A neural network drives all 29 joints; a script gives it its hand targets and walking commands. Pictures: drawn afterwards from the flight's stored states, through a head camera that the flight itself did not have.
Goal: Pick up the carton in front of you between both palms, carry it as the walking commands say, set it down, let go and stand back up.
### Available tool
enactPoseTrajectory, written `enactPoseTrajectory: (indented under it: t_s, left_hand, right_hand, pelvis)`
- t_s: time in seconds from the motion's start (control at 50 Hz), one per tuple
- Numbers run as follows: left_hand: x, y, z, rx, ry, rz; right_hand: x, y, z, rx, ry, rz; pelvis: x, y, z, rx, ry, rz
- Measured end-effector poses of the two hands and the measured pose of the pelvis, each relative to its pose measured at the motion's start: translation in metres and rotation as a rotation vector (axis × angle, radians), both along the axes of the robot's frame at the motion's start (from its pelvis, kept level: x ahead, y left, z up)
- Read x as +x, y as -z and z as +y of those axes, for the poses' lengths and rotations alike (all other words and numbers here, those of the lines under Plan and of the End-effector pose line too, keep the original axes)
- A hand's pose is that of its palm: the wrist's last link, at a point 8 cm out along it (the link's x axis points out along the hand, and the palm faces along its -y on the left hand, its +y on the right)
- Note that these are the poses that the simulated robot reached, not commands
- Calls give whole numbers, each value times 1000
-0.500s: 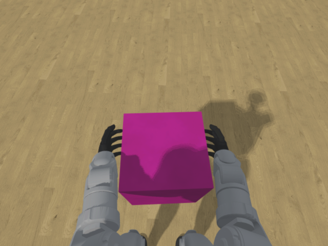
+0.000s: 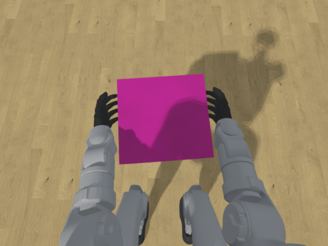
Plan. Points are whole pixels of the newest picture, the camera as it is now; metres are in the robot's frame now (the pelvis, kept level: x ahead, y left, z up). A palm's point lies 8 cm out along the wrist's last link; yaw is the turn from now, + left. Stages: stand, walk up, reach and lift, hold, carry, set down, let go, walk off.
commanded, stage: set down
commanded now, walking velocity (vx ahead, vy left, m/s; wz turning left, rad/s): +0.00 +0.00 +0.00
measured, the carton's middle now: (162, 126) +0.42 +0.01 -0.15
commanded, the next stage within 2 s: none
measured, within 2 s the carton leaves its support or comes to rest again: rests again in 1.52 s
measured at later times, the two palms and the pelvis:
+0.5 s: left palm (117, 130) +0.43 +0.16 -0.23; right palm (205, 118) +0.48 -0.13 -0.23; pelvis -0.03 +0.00 -0.13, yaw +1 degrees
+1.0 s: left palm (124, 133) +0.46 +0.17 -0.37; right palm (195, 120) +0.52 -0.12 -0.39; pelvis -0.04 -0.01 -0.22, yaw +3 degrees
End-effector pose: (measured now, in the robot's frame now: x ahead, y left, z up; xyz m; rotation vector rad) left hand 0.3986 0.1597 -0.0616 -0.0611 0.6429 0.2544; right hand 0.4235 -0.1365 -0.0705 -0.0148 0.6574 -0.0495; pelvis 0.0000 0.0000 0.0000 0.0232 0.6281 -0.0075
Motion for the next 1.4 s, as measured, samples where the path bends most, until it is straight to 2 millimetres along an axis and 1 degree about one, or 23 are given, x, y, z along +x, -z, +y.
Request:
enactPoseTrajectory:
  t_s: [0.16, 0.32, 0.46, 0.74, 0.98, 1.04, 1.12, 1.24, 1.4]
  left_hand:
    - [9, 53, 5, 2, -25, 15]
    - [19, 108, 4, -3, -42, 17]
    - [28, 152, 4, 2, -59, 29]
    - [43, 236, 8, 13, -93, 62]
    - [56, 310, 13, 13, -113, 94]
    - [65, 315, 17, 21, -103, 94]
    - [71, 316, 20, 16, -111, 75]
    - [66, 325, 18, 5, -93, 103]
    - [62, 330, 19, 5, -73, 119]
  right_hand:
    - [18, 51, 6, -12, -36, 13]
    - [35, 105, 5, -21, -60, 14]
    - [50, 148, 6, -23, -82, 25]
    - [77, 234, 13, -41, -138, 53]
    - [98, 311, 18, -62, -188, 81]
    - [102, 323, 21, -67, -198, 79]
    - [106, 328, 23, -62, -197, 64]
    - [102, 333, 20, -68, -199, 93]
    - [97, 340, 21, -72, -206, 107]
  pelvis:
    - [-12, 42, 0, 4, -6, 69]
    - [-22, 86, 0, 9, -9, 121]
    - [-29, 120, -1, 17, -7, 146]
    - [-38, 177, -7, 33, -11, 165]
    - [-40, 220, -9, 42, -14, 125]
    - [-38, 229, -9, 43, -19, 112]
    - [-35, 237, -8, 42, -26, 105]
    - [-34, 243, -7, 42, -30, 102]
    - [-39, 247, -8, 45, -33, 73]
